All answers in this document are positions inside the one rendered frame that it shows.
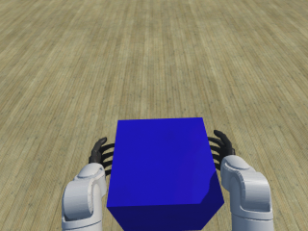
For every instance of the carton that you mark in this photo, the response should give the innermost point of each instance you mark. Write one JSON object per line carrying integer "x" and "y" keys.
{"x": 163, "y": 175}

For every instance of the right robot forearm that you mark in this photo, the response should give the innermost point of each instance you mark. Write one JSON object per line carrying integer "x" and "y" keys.
{"x": 249, "y": 194}

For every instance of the robot left hand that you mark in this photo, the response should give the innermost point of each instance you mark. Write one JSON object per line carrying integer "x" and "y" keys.
{"x": 97, "y": 156}

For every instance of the robot right hand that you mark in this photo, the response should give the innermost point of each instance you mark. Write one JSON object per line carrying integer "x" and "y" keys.
{"x": 225, "y": 147}

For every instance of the left robot forearm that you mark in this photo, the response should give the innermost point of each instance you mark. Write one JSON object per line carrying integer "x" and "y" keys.
{"x": 82, "y": 200}

